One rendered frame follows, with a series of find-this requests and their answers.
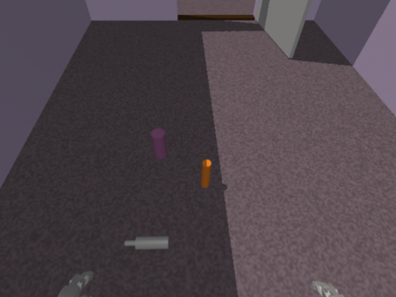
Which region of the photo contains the left robot hand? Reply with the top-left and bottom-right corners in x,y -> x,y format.
58,271 -> 94,297

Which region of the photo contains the right robot hand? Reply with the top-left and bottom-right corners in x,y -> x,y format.
312,280 -> 344,297

